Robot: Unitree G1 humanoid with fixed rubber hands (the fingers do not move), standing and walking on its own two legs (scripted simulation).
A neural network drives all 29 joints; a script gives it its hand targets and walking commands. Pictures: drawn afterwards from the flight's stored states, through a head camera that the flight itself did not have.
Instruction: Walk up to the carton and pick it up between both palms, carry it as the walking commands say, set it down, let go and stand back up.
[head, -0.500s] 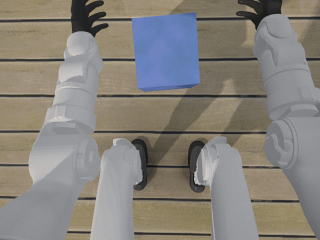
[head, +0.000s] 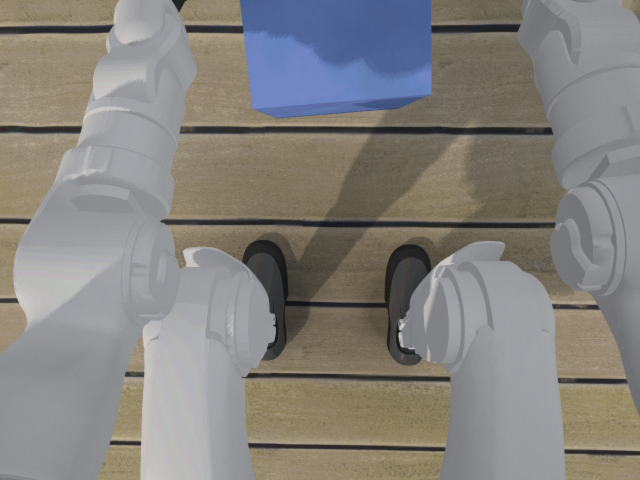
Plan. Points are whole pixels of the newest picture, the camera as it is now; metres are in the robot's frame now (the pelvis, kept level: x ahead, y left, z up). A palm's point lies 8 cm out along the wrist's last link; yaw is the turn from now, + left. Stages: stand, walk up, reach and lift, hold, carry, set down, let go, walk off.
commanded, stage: reach and lift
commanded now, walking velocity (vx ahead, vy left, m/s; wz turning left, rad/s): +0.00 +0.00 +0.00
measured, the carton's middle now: (333, 22) +0.55 +0.00 -0.30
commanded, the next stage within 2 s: none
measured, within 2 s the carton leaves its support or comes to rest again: leaves its support in 1.66 s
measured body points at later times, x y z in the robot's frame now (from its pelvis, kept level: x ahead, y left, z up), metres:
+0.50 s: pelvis +0.00 +0.00 -0.04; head +0.39 -0.02 +0.18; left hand +0.56 +0.16 -0.24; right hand +0.57 -0.18 -0.24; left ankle +0.12 +0.12 -0.36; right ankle +0.11 -0.11 -0.36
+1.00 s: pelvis +0.00 +0.00 -0.03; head +0.38 -0.01 +0.18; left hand +0.56 +0.14 -0.24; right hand +0.57 -0.14 -0.24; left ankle +0.12 +0.12 -0.36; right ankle +0.11 -0.12 -0.36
